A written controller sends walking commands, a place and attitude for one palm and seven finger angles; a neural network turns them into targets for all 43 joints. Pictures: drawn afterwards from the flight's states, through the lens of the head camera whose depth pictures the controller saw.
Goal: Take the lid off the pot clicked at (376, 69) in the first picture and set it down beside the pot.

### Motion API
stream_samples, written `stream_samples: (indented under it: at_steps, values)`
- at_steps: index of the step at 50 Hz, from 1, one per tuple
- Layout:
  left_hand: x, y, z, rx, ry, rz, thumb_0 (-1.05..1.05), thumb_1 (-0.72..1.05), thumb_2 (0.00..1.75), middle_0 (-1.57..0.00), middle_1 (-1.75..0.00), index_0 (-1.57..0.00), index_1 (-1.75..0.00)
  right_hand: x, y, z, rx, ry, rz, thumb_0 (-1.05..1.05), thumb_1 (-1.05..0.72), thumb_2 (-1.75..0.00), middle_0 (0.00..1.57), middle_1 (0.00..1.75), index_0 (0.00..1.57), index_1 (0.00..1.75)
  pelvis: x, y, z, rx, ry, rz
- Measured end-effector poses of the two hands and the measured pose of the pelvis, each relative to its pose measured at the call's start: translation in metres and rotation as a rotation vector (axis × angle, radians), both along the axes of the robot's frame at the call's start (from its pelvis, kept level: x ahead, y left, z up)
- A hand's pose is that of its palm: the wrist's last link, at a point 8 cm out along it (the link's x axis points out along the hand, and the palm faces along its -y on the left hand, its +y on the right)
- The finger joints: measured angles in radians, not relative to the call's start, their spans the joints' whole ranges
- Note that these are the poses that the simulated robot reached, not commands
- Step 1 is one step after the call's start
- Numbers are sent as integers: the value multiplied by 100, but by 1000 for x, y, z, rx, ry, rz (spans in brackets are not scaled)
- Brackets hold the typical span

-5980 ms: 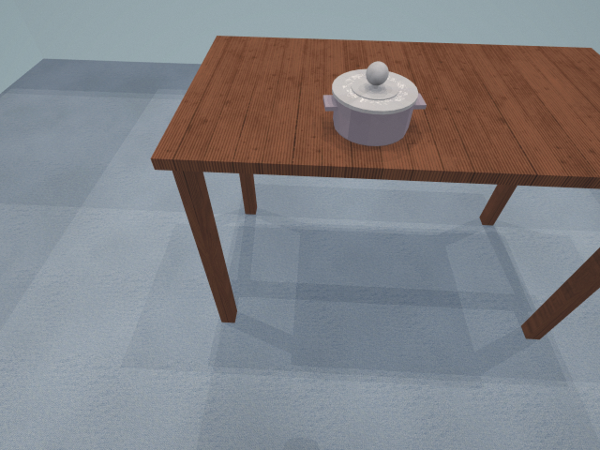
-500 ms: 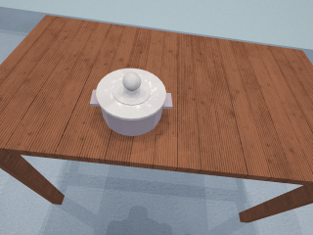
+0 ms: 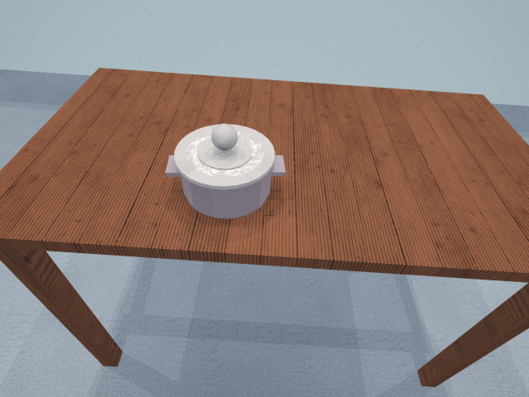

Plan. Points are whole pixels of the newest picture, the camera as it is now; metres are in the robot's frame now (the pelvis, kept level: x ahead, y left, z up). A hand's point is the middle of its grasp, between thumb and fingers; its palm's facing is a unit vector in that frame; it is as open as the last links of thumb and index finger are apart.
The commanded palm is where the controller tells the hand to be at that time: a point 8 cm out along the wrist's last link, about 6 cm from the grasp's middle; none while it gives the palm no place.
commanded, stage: come to a stop and stand still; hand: left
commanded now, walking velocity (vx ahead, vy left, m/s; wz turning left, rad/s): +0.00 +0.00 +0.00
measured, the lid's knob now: (224, 137) +0.51 +0.11 +0.14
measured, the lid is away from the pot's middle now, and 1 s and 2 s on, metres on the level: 0.00 0.00 0.00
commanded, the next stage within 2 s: look again from close up in 0.46 s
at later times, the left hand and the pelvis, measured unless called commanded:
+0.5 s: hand out of the picture -0.06 +0.19 -0.17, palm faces +0.06 -0.99 -0.14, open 7.4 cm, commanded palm none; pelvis -0.02 +0.03 +0.01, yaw +1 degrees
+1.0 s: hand out of the picture -0.04 +0.17 -0.17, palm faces +0.06 -0.99 -0.13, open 7.4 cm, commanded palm none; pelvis +0.00 +0.02 +0.01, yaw +1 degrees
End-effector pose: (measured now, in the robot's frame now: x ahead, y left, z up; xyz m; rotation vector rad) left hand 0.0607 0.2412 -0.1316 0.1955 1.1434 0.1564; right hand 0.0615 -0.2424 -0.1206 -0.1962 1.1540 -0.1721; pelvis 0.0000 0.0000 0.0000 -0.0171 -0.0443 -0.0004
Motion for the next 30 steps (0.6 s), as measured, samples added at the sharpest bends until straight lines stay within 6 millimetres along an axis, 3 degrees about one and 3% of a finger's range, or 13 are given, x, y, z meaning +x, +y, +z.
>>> stream_samples:
  at_steps: [7, 13, 22, 30]
  values:
    - [-28, 2, -6, -38, 58, -3, 1, 91, 90, -20, -30, -20, -30, -59, 14, -2, 4, 126, -28, 0, -91, -90, 20, 30, 20, 30, -12, 10, 3, -10, 15, 0]
    - [-66, 3, -12, -63, 154, 24, 1, 91, 90, -20, -30, -20, -30, -86, 32, -3, 28, 195, -46, 0, -91, -90, 20, 30, 20, 30, -16, 17, 5, -13, 15, 4]
    - [-116, -2, -14, -92, 273, 76, 1, 91, 90, -20, -30, -19, -30, -82, 49, -6, 46, 202, -39, 1, -92, -90, 20, 30, 20, 30, -17, 24, 7, -15, 14, 12]
    - [-136, -10, -15, -118, 317, 103, 1, 91, 90, -20, -30, -19, -30, -66, 46, -3, 26, 169, -30, 2, -93, -90, 20, 30, 20, 30, -15, 28, 8, -11, 16, 17]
